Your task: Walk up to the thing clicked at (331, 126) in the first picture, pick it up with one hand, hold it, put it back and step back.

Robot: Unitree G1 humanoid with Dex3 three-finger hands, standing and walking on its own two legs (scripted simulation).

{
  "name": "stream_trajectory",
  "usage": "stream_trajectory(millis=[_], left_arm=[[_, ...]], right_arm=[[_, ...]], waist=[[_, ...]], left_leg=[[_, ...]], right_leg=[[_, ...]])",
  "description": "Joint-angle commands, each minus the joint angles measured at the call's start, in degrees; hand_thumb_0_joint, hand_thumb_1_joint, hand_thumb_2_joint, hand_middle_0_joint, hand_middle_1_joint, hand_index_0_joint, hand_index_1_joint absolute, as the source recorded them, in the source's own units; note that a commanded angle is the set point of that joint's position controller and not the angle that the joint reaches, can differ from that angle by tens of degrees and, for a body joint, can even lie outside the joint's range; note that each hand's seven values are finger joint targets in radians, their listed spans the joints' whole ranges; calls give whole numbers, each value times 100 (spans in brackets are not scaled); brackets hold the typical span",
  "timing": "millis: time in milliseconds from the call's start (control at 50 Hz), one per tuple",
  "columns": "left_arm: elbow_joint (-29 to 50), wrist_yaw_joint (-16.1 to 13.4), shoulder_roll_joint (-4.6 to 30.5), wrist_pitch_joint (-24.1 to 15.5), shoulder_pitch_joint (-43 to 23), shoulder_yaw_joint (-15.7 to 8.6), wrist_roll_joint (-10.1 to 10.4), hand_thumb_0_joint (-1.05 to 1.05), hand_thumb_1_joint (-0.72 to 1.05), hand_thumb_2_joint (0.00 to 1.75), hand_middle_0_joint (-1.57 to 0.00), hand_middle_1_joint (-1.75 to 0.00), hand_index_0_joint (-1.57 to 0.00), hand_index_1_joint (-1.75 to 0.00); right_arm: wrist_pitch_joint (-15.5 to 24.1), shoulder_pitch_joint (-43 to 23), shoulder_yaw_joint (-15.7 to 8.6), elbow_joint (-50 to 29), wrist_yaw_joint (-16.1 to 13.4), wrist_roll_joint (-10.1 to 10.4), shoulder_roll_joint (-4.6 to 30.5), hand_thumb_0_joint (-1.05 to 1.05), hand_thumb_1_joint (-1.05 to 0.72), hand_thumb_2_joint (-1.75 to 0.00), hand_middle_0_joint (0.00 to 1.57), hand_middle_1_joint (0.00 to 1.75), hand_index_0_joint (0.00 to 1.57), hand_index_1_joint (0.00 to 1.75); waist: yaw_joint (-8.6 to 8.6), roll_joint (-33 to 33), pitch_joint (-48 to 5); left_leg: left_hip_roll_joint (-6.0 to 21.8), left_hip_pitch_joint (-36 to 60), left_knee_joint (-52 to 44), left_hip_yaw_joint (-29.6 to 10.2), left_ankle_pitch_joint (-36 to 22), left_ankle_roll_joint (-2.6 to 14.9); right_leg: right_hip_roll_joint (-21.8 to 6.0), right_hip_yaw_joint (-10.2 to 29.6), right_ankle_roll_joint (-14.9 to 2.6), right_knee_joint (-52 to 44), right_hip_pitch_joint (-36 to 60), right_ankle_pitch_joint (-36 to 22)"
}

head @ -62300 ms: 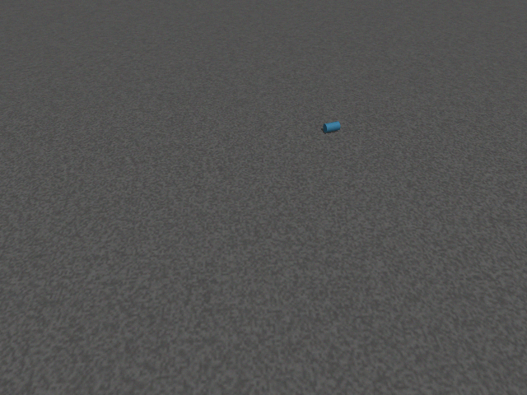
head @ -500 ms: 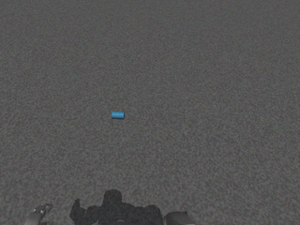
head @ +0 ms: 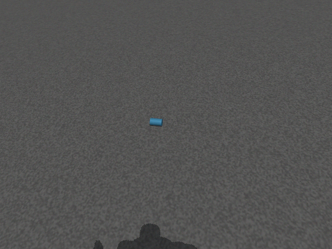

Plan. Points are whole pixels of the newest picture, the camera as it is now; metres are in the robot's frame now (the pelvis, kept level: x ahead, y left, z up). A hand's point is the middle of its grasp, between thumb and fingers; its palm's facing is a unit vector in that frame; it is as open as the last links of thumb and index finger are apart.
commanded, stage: step back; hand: left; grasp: from above
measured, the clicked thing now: (156, 121) +1.12 +0.18 -0.73
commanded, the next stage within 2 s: stand in 0.86 s
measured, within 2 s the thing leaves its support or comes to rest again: neither
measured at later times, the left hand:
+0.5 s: hand out of the picture +0.06 +0.28 -0.14, palm faces -0.01 -0.93 -0.37, open 7.4 cm
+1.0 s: hand (74, 245) +0.16 +0.27 -0.13, palm faces -0.07 -0.93 -0.35, open 7.4 cm
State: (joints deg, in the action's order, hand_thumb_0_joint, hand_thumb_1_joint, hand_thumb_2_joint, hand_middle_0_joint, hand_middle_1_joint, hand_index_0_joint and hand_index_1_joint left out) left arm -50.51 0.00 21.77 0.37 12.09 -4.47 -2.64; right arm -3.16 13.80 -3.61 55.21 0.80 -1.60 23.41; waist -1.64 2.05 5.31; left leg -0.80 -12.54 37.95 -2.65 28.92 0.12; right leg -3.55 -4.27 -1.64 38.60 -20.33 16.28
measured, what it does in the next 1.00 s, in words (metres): stands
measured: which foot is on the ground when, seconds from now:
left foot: down 0.00-1.00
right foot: down 0.00-1.00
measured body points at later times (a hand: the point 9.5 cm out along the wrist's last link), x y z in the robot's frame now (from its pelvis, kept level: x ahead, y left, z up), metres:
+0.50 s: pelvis +0.01 +0.02 +0.00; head +0.03 +0.01 +0.45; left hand +0.07 +0.33 -0.12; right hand +0.08 -0.30 -0.12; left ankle +0.04 +0.15 -0.72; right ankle +0.02 -0.11 -0.72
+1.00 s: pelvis +0.04 +0.03 +0.02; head +0.05 +0.03 +0.47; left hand +0.16 +0.32 -0.10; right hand +0.13 -0.27 -0.11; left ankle +0.04 +0.15 -0.72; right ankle +0.02 -0.11 -0.72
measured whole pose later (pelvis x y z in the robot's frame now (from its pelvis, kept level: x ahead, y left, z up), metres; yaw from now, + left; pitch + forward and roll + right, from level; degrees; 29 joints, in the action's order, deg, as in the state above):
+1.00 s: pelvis +0.04 +0.03 +0.02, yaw -4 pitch -3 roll +0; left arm -62.4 -0.1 20.1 -1.1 3.4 -0.2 0.0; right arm 0.7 2.2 -1.3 62.6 0.6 -0.2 19.2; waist 0.1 0.1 4.0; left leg 1.2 -7.9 24.0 2.2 13.3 -0.5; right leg -1.3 2.5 1.7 24.5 -7.9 13.9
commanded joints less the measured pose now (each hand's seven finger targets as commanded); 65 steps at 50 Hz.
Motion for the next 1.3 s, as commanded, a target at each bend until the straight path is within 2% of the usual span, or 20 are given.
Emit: stream_trajectory(millis=[0, 20, 40, 80, 160, 200, 220, 240, 260, 280, 360, 460, 480, 500, 520, 560, 620, 700, 960, 1280], left_arm=[[407, -21, 1074, -76, -131, -138, 38, 0, 90, 90, -20, -30, -20, -30], [366, -40, 1085, -96, -643, -188, 147, 0, 90, 90, -20, -30, -20, -30], [350, -41, 1416, -116, -823, -292, 108, 0, 90, 90, -20, -30, -20, -30], [130, 43, 1092, -175, -340, -199, 197, 0, 90, 90, -20, -30, -20, -30], [-113, 101, 1094, -245, -89, -195, 151, 0, 90, 90, -20, -30, -20, -30], [-327, 33, 1039, -302, 291, -232, 115, 0, 90, 90, -20, -30, -20, -30], [-369, -16, 1148, -351, 410, -259, 80, 0, 90, 90, -20, -30, -20, -30], [-373, -75, 1510, -413, 527, -349, 20, 0, 90, 90, -20, -30, -20, -30], [-327, -70, 1930, -440, 489, -411, 26, 0, 90, 90, -20, -30, -20, -30], [-176, -71, 1935, -452, 185, -406, 42, 0, 90, 90, -20, -30, -20, -30], [-137, -98, 1603, -485, -123, -312, 61, 0, 90, 90, -20, -30, -20, -30], [-51, -67, 1259, -348, -502, -94, 145, 0, 90, 90, -20, -30, -20, -30], [-51, -62, 1017, -318, -392, 7, 175, 0, 90, 90, -20, -30, -20, -30], [-66, -54, 744, -284, -222, 85, 260, 0, 90, 90, -20, -30, -20, -30], [-260, -99, 1077, -233, -158, -18, 290, 0, 90, 90, -20, -30, -20, -30], [-388, -79, 1024, -259, -135, 8, 231, 0, 90, 90, -20, -30, -20, -30], [-599, -100, 1197, -362, -82, -10, 268, 0, 90, 90, -20, -30, -20, -30], [-581, -131, 1216, -341, -496, 34, 288, 0, 90, 90, -20, -30, -20, -30], [-949, -85, 1033, -252, -956, 215, 258, 0, 90, 90, -20, -30, -20, -30], [-1154, -43, 1090, -270, -1091, 199, 207, 0, 90, 90, -20, -30, -20, -30]], right_arm=[[329, 408, -407, -169, -25, -122, 1296, 0, -90, -90, 20, 30, 20, 30], [353, 80, -406, -275, -34, -131, 1643, 0, -90, -90, 20, 30, 20, 30], [404, -241, -394, -376, -34, -97, 1614, 0, -90, -90, 20, 30, 20, 30], [530, -724, -191, -431, -92, -118, 1123, 0, -90, -90, 20, 30, 20, 30], [459, -648, -276, -425, -25, -128, 1238, 0, -90, -90, 20, 30, 20, 30], [346, -742, -237, -438, -26, -84, 1111, 0, -90, -90, 20, 30, 20, 30], [322, -547, -160, -423, -40, -54, 853, 0, -90, -90, 20, 30, 20, 30], [328, -559, -87, -528, -31, -13, 561, 0, -90, -90, 20, 30, 20, 30], [307, -606, -152, -512, -89, -37, 755, 0, -90, -90, 20, 30, 20, 30], [307, -450, -247, -423, -104, -45, 971, 0, -90, -90, 20, 30, 20, 30], [384, -201, -242, -234, -41, -37, 903, 0, -90, -90, 20, 30, 20, 30], [443, -21, -250, -5, -63, -58, 726, 0, -90, -90, 20, 30, 20, 30], [474, -95, -277, -28, -106, -99, 866, 0, -90, -90, 20, 30, 20, 30], [531, -395, -274, -136, -137, -100, 1128, 0, -90, -90, 20, 30, 20, 30], [514, -796, -277, -228, -113, -34, 1421, 0, -90, -90, 20, 30, 20, 30], [512, -1095, -196, -181, -101, -34, 1177, 0, -90, -90, 20, 30, 20, 30], [507, -1075, -82, -45, -118, 73, 923, 0, -90, -90, 20, 30, 20, 30], [474, -1044, -106, 139, -153, 100, 914, 0, -90, -90, 20, 30, 20, 30], [533, -1370, 7, 486, -101, 148, 817, 0, -90, -90, 20, 30, 20, 30], [510, -1285, 69, 698, -63, 112, 829, 0, -90, -90, 20, 30, 20, 30]], waist=[[341, 134, -374], [508, 1030, -52], [428, 420, 406], [47, 170, 197], [193, 904, -37], [-65, 676, 28], [-110, 217, -56], [-177, -774, -125], [-215, -972, -75], [-87, -641, 133], [91, -768, -81], [347, -751, -508], [322, -329, -622], [142, 484, -704], [48, 550, -570], [-73, 264, -423], [-30, 343, -820], [103, 12, -941], [169, -235, -876], [219, -240, -521]], left_leg=[[717, 1467, -2082, -1254, 846, 514], [1986, 62, -2778, -3043, 2572, 1146], [2098, -825, -2886, -2959, 2356, 1384], [1334, -269, -2366, -1605, 402, 972], [1171, -550, -2140, -981, 599, 850], [1013, -1159, -1441, -680, 620, 687], [736, -1383, -771, -416, 419, 514], [169, -2225, 446, -56, 282, 205], [20, -1885, 1295, -118, 566, 107], [152, -1664, 1597, -538, 433, 110], [462, -1210, 1097, -239, -112, 72], [146, 502, -1104, 329, -1440, 55], [545, 748, -1477, -273, -1638, 161], [1510, 458, -2050, -1614, -1388, 481], [1948, -451, -2096, -1819, -768, 1000], [1544, -509, -1700, -1117, -1406, 836], [923, -160, -1039, -315, -2840, 279], [829, 370, -1025, -69, -3526, 221], [891, 972, -1836, -110, -3495, 131], [844, 640, -2359, -134, -1940, 30]], right_leg=[[-106, 754, 97, -750, -1553, 2083], [381, 238, 196, 644, -1453, 1724], [165, 888, 147, 1239, -1002, 1403], [233, 905, 74, 1172, -727, 743], [358, 312, 156, -191, 381, 820], [530, 265, 87, -1154, 1393, 251], [477, 641, 32, -1486, 1827, 268], [-591, 2616, -374, -2069, 2035, 1149], [-1603, 3854, -943, -2644, 1118, 2406], [-1783, 4021, -1203, -2657, 647, 2541], [-1259, 2545, -944, -2170, 465, 845], [-556, 1282, -441, -1006, -173, -739], [-334, 1103, -239, -555, -363, -981], [208, 802, 45, 3, -369, -399], [337, 540, 86, 247, 255, 1114], [237, 637, 19, -411, 681, 647], [-40, 1093, -39, -944, 1188, -1549], [-191, 1100, -72, -958, 1132, -2379], [-292, 1035, 93, -1768, 1382, -2147], [-323, 1068, 104, -2378, 1284, -869]])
